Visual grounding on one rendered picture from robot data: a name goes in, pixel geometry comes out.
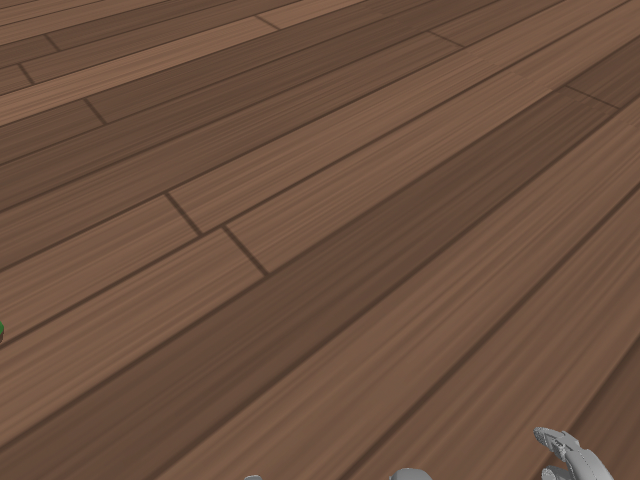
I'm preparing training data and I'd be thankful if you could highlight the right robot hand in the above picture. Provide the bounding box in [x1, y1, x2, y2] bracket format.
[533, 427, 614, 480]

